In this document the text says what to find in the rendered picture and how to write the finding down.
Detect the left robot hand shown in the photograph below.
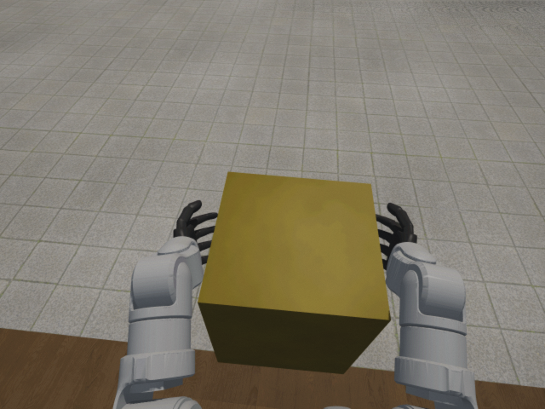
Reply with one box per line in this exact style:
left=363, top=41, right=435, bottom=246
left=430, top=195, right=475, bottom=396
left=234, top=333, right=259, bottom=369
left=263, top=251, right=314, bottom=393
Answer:
left=173, top=200, right=218, bottom=265

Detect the right robot hand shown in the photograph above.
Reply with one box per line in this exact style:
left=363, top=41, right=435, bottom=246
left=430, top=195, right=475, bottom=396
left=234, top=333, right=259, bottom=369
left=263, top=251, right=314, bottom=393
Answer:
left=376, top=203, right=417, bottom=270

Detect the right robot forearm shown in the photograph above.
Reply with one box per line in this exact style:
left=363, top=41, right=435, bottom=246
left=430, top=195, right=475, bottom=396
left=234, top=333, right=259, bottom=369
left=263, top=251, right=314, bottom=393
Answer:
left=386, top=242, right=478, bottom=409

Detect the carton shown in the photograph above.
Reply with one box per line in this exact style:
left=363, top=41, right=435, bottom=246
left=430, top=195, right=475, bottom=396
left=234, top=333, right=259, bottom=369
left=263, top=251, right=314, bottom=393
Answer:
left=198, top=172, right=391, bottom=374

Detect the left robot forearm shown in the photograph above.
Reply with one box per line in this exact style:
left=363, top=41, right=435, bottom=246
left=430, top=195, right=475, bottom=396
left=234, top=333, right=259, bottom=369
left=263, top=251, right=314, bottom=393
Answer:
left=112, top=236, right=204, bottom=409

